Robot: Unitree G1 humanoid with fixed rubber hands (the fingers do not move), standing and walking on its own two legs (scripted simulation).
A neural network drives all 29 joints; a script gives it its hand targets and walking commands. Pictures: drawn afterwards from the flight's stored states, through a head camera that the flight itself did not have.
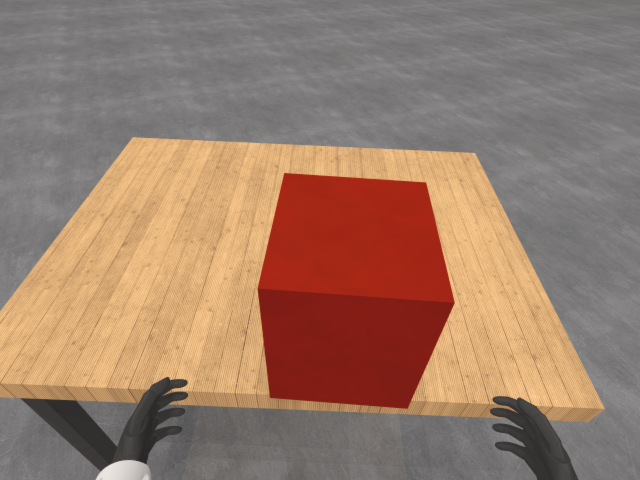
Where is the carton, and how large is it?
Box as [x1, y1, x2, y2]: [258, 173, 454, 408]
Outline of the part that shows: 284,173 258,284 258,296 270,397 407,408 454,302 425,182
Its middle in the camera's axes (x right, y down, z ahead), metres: +0.04 +0.08 +0.56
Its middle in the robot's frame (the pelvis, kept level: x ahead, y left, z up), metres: +0.38 -0.01 +0.04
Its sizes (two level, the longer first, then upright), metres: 0.210 0.200 0.250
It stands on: a table, 0.70 m high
